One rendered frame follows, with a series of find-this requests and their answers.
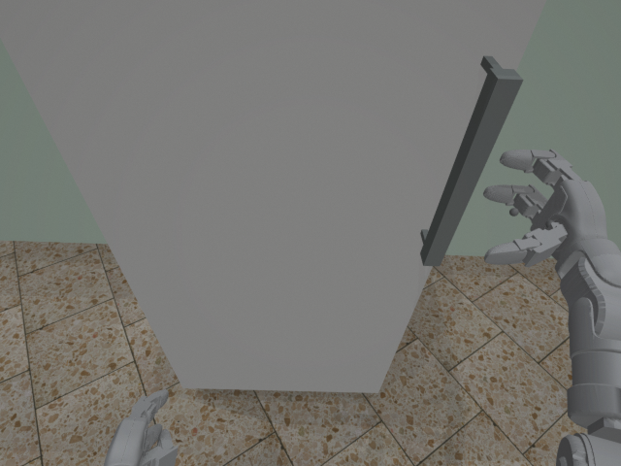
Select handle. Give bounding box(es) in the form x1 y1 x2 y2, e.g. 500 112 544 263
420 55 523 266

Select left robot hand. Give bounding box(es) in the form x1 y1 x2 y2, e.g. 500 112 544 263
104 389 178 466

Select robot right upper arm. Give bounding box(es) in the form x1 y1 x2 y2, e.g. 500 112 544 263
556 433 621 466

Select fridge door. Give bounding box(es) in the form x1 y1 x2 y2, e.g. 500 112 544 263
0 0 546 393

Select robot right forearm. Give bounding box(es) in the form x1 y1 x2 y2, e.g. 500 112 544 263
555 238 621 444

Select right robot hand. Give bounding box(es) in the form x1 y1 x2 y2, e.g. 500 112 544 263
483 149 608 268

